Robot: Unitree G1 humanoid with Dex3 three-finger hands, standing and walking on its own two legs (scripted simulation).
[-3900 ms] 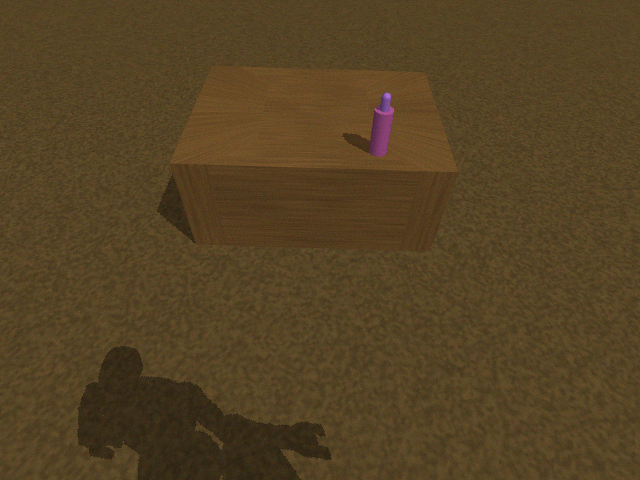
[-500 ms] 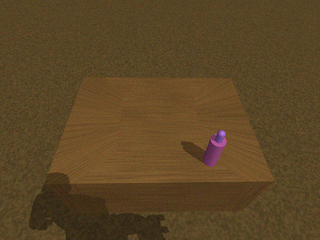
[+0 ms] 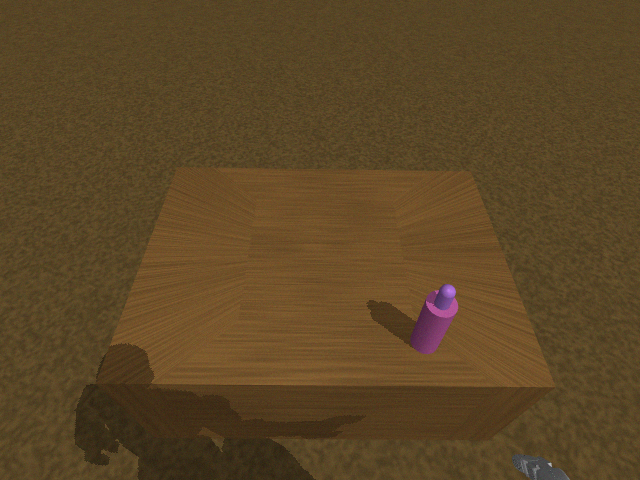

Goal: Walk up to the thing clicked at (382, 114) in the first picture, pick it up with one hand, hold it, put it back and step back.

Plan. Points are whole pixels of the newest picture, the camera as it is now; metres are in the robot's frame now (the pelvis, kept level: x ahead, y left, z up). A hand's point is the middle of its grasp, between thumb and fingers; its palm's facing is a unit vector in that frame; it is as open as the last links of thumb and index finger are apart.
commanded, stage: walk up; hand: right
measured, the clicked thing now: (435, 317) +0.48 -0.23 -0.25
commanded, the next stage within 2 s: stand in 0.78 s
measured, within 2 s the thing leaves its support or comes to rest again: neither
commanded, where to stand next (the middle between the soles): +0.07 -0.01 m, yaw +0 degrees
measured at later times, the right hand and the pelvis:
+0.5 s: hand out of the picture +0.07 -0.26 -0.16, palm faces +0.00 +0.94 -0.34, open 7.4 cm; pelvis +0.00 +0.00 +0.00, yaw +0 degrees
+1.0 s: hand out of the picture +0.10 -0.26 -0.15, palm faces -0.02 +0.94 -0.33, open 7.4 cm; pelvis +0.01 -0.01 +0.00, yaw +0 degrees
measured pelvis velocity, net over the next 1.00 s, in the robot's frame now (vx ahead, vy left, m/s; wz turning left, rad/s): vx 0.01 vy -0.01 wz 0.00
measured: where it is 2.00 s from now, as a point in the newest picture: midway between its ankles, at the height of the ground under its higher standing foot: outside the picture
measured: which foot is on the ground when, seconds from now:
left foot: down 0.00-1.00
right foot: down 0.00-1.00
